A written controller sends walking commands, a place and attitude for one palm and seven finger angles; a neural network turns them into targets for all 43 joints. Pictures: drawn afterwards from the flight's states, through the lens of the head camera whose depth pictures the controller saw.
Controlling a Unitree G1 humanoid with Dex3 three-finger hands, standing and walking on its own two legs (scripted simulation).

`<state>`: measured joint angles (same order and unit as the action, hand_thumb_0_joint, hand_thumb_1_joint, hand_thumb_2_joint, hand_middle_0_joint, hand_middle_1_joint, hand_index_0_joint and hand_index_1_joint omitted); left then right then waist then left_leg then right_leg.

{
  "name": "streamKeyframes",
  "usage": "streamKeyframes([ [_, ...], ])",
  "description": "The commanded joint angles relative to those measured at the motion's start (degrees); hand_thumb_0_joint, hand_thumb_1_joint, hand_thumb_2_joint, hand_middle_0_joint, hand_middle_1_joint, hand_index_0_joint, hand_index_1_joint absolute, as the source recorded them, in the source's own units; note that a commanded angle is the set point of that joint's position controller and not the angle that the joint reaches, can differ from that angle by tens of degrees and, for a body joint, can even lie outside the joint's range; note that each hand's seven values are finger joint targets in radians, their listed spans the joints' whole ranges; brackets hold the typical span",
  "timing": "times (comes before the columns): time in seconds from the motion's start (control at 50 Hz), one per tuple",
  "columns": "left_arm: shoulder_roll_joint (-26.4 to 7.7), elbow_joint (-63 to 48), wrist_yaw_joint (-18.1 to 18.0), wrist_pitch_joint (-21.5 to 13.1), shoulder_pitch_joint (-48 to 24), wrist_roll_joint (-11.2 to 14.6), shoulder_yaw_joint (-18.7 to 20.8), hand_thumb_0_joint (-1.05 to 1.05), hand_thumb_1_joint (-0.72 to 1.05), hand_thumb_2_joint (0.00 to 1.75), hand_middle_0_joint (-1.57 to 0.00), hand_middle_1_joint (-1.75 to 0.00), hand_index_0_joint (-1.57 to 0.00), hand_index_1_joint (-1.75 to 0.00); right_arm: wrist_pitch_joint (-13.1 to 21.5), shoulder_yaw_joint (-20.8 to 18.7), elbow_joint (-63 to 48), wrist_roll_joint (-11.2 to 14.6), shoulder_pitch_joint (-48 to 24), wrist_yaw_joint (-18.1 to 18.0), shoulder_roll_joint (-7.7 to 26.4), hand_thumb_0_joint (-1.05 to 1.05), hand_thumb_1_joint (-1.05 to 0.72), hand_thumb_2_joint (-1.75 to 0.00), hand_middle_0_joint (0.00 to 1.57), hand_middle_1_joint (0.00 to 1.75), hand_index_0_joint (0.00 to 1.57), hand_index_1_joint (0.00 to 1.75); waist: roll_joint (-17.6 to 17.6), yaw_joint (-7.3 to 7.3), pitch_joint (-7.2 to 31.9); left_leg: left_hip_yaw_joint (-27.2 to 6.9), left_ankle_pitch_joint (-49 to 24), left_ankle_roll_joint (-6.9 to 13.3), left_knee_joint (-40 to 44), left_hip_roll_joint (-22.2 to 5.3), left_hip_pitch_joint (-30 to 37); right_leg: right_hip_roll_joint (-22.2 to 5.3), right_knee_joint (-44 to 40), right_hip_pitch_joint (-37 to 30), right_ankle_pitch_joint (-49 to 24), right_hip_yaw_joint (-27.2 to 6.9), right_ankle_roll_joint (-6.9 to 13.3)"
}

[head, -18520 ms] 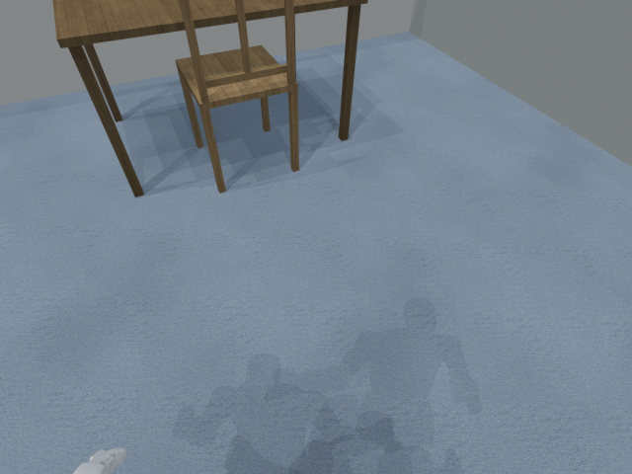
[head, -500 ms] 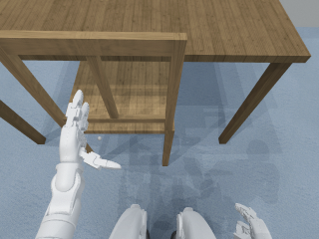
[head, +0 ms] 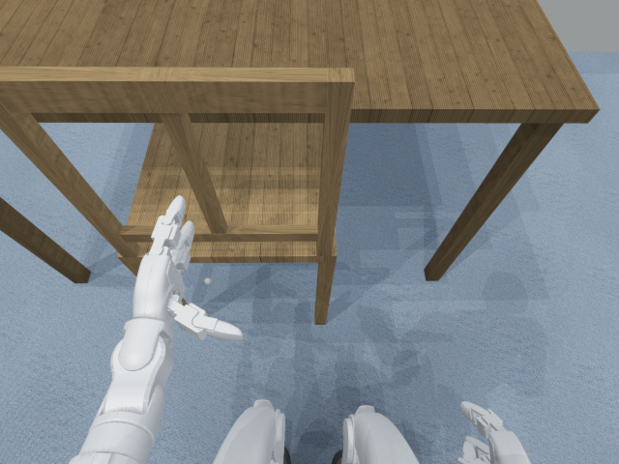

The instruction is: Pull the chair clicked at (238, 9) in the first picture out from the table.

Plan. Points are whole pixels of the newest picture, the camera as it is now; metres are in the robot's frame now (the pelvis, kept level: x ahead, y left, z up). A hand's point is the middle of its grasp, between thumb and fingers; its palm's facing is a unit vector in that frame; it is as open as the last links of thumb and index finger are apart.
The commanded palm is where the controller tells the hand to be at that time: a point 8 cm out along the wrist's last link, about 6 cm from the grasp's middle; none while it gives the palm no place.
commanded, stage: aim the fingers beside a spindle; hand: left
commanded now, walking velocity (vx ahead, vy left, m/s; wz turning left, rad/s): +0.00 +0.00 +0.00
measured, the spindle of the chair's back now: (200, 181) +0.49 +0.17 +0.03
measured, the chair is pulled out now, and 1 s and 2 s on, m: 0.00 0.00 0.00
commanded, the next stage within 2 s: none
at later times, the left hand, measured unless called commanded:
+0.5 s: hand (198, 273) +0.34 +0.15 +0.04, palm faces +0.04 -1.00 -0.03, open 16.9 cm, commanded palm +0.32 +0.21 +0.03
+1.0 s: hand (204, 268) +0.36 +0.15 +0.00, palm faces +0.01 -1.00 -0.03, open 16.9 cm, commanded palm +0.33 +0.20 +0.02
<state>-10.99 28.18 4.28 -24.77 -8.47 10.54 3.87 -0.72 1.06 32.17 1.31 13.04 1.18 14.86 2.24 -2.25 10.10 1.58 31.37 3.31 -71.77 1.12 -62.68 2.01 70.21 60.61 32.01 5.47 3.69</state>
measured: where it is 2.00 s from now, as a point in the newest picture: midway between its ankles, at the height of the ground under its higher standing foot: outside the picture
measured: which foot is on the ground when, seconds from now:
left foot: down 0.00-1.00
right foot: down 0.00-1.00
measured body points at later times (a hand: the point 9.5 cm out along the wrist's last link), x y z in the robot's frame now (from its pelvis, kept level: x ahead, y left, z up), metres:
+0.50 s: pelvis +0.00 +0.00 +0.00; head +0.11 +0.01 +0.44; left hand +0.33 +0.20 +0.04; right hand +0.15 -0.25 -0.11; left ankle +0.02 +0.08 -0.63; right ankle +0.01 -0.09 -0.63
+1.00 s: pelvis +0.00 +0.01 +0.00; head +0.11 +0.02 +0.43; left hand +0.36 +0.21 +0.00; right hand +0.14 -0.24 -0.12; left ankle +0.02 +0.09 -0.63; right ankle +0.01 -0.08 -0.63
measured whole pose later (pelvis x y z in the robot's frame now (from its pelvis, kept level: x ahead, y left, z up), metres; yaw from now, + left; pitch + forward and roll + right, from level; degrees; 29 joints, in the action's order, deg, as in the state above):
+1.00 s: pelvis +0.00 +0.01 +0.00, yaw +0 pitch +23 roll -2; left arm -11.7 30.7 2.8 -24.1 -12.7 9.5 4.9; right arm -1.2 1.3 32.3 1.0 12.1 1.6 14.5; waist 2.2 -3.0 10.1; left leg 1.7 31.9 4.0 -73.0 1.2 -64.2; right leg 1.9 70.9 61.9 32.2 5.3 3.0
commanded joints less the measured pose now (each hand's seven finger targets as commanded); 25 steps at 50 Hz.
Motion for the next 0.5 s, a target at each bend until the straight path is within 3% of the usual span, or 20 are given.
streamKeyframes([
  [0.0, -8.1, -23.56, -1.84, -8.85, -17.9, -0.16, 4.1, 0.0, -0.5, 0.3, -0.06, -0.08, -0.06, -0.08, 3.53, -4.19, -7.1, -0.8, 0.4, -1.58, 7.6, 0.0, -0.9, -0.9, 0.2, 0.3, 0.2, 0.3, 0.77, -0.74, 25.23, -4.79, -18.26, -1.24, 7.35, -1.18, 16.34, -1.57, -9.02, -13.25, -18.24, -6.22, -1.92],
  [0.02, -9.65, -25.95, -3.3, -10.35, -16.68, -0.65, 5.76, 0.0, -0.5, 0.3, -0.06, -0.08, -0.06, -0.08, 3.85, -4.17, -6.86, -1.19, 0.55, -1.46, 7.2, 0.0, -0.9, -0.9, 0.2, 0.3, 0.2, 0.3, 3.71, 0.26, 27.5, -4.72, -21.32, -1.54, 7.38, -1.18, 19.16, -1.45, -8.42, -13.63, -20.2, -6.24, -1.75],
  [0.04, -10.3, -27.59, -4.59, -11.6, -16.55, -1.42, 5.97, 0.0, -0.5, 0.3, -0.06, -0.08, -0.06, -0.08, 4.01, -3.98, -6.51, -1.52, 0.62, -1.27, 7.02, 0.0, -0.9, -0.9, 0.2, 0.3, 0.2, 0.3, 4.71, 0.18, 28.55, -5.16, -23.66, -1.85, 7.41, -1.36, 21.1, -1.4, -7.74, -13.06, -21.4, -5.9, -1.68],
  [0.06, -13.56, -28.1, -6.05, -12.24, -15.64, -1.92, 9.15, 0.0, -0.5, 0.3, -0.06, -0.08, -0.06, -0.08, 4.0, -4.05, -5.97, -1.87, 0.86, -1.2, 7.23, 0.0, -0.9, -0.9, 0.2, 0.3, 0.2, 0.3, 5.43, 0.67, 29.07, -5.13, -25.36, -2.0, 7.16, -1.36, 21.5, -1.23, -7.34, -13.12, -22.42, -5.81, -1.64],
  [0.1, -11.38, -21.08, -6.61, -11.42, -10.95, -2.97, 8.39, 0.0, -0.5, 0.3, -0.06, -0.08, -0.06, -0.08, 3.61, -3.68, -5.36, -1.83, 0.35, -0.64, 6.69, 0.0, -0.9, -0.9, 0.2, 0.3, 0.2, 0.3, 2.22, -0.02, 24.78, -4.87, -23.02, -1.93, 7.32, -1.35, 17.8, -1.2, -7.61, -13.08, -21.43, -5.7, -1.91],
  [0.14, -7.03, -12.92, -5.11, -8.71, -8.76, -3.35, 4.69, 0.0, -0.5, 0.3, -0.06, -0.08, -0.06, -0.08, 3.03, -3.51, -5.16, -1.59, 0.01, -0.23, 6.91, 0.0, -0.9, -0.9, 0.2, 0.3, 0.2, 0.3, -0.97, -1.63, 19.48, -4.18, -17.19, -1.55, 7.17, -1.08, 12.43, -1.2, -8.79, -12.29, -18.37, -5.93, -2.31],
  [0.18, -4.85, -3.66, -2.3, -4.8, -4.08, -2.6, 3.72, 0.0, -0.5, 0.3, -0.06, -0.08, -0.06, -0.08, 2.28, -3.42, -5.41, -0.82, 0.59, -0.11, 7.57, 0.0, -0.9, -0.9, 0.2, 0.3, 0.2, 0.3, -4.99, -1.76, 15.31, -3.45, -13.67, -1.46, 7.58, -0.73, 7.77, -1.27, -10.31, -13.16, -16.78, -6.36, -2.35],
  [0.22, -3.54, -2.02, 0.8, -1.95, -3.63, -0.72, 2.42, 0.0, -0.5, 0.3, -0.06, -0.08, -0.06, -0.08, 1.77, -3.47, -6.68, 0.08, 0.46, -0.39, 8.33, 0.0, -0.9, -0.9, 0.2, 0.3, 0.2, 0.3, -6.3, -1.49, 14.8, -2.93, -11.83, -1.23, 7.76, -0.4, 6.31, -1.55, -11.79, -14.4, -15.33, -7.32, -2.45],
  [0.26, -1.46, -5.38, 2.96, -1.53, -6.78, 0.99, 0.26, 0.0, -0.5, 0.3, -0.06, -0.08, -0.06, -0.08, 2.12, -3.7, -7.64, 0.48, 0.48, -0.7, 8.25, 0.0, -0.9, -0.9, 0.2, 0.3, 0.2, 0.3, -5.38, -1.97, 16.45, -3.14, -12.9, -0.99, 7.56, -0.59, 7.95, -1.74, -11.98, -14.53, -16.43, -7.3, -2.38],
  [0.28, -2.48, -9.74, 3.15, -2.63, -8.57, 1.58, 0.9, 0.0, -0.5, 0.3, -0.06, -0.08, -0.06, -0.08, 2.4, -3.89, -7.82, 0.38, 0.59, -0.9, 8.25, 0.0, -0.9, -0.9, 0.2, 0.3, 0.2, 0.3, -4.32, -1.55, 18.93, -3.53, -14.49, -1.01, 7.62, -0.73, 9.8, -1.72, -11.32, -15.03, -17.94, -6.82, -2.27],
  [0.34, -7.85, -26.04, 0.77, -8.42, -15.01, 1.95, 3.93, 0.0, -0.5, 0.3, -0.06, -0.08, -0.06, -0.08, 3.86, -4.18, -7.96, -0.43, 0.11, -1.59, 7.37, 0.0, -0.9, -0.9, 0.2, 0.3, 0.2, 0.3, 1.92, -0.26, 27.59, -3.86, -20.75, -1.11, 7.46, -0.99, 16.96, -1.66, -9.83, -17.66, -22.83, -7.25, -2.17],
  [0.36, -10.92, -29.92, -0.91, -10.15, -15.3, 1.65, 6.1, 0.0, -0.5, 0.3, -0.06, -0.08, -0.06, -0.08, 4.26, -4.17, -7.48, -0.82, 0.26, -1.77, 7.56, 0.0, -0.9, -0.9, 0.2, 0.3, 0.2, 0.3, 3.02, -0.17, 28.97, -4.37, -23.41, -1.26, 7.38, -1.27, 19.51, -1.31, -9.04, -16.89, -24.07, -6.68, -2.02],
  [0.38, -11.84, -30.77, -2.27, -11.28, -13.44, 0.97, 7.39, 0.0, -0.5, 0.3, -0.06, -0.08, -0.06, -0.08, 4.47, -4.05, -7.08, -1.18, 0.54, -1.66, 7.16, 0.0, -0.9, -0.9, 0.2, 0.3, 0.2, 0.3, 4.19, 0.57, 29.95, -4.35, -24.93, -1.52, 7.72, -1.21, 20.86, -1.3, -8.8, -17.24, -24.49, -6.67, -1.91],
  [0.42, -11.5, -25.85, -4.28, -12.1, -11.37, -0.71, 8.0, 0.0, -0.5, 0.3, -0.06, -0.08, -0.06, -0.08, 4.56, -3.78, -5.41, -1.62, 0.49, -1.36, 6.82, 0.0, -0.9, -0.9, 0.2, 0.3, 0.2, 0.3, 1.82, -0.58, 26.1, -4.73, -24.63, -1.58, 7.23, -1.44, 19.01, -1.17, -8.19, -14.73, -23.66, -6.01, -2.16],
  [0.46, -10.34, -17.05, -4.5, -10.46, -9.54, -2.43, 7.28, 0.0, -0.5, 0.3, -0.06, -0.08, -0.06, -0.08, 4.06, -3.61, -4.32, -1.61, 0.37, -0.93, 7.14, 0.0, -0.9, -0.9, 0.2, 0.3, 0.2, 0.3, 0.61, -1.88, 20.01, -4.66, -19.93, -1.48, 6.91, -1.37, 14.07, -1.04, -8.34, -11.54, -19.66, -5.63, -2.22],
  [0.48, -7.58, -11.7, -3.84, -9.0, -8.35, -2.8, 5.32, 0.0, -0.5, 0.3, -0.06, -0.08, -0.06, -0.08, 3.67, -3.46, -4.1, -1.44, 0.15, -0.66, 7.14, 0.0, -0.9, -0.9, 0.2, 0.3, 0.2, 0.3, -0.52, -2.32, 16.54, -4.53, -16.99, -1.6, 7.04, -1.21, 11.71, -1.1, -8.66, -10.08, -17.51, -5.38, -2.24],
])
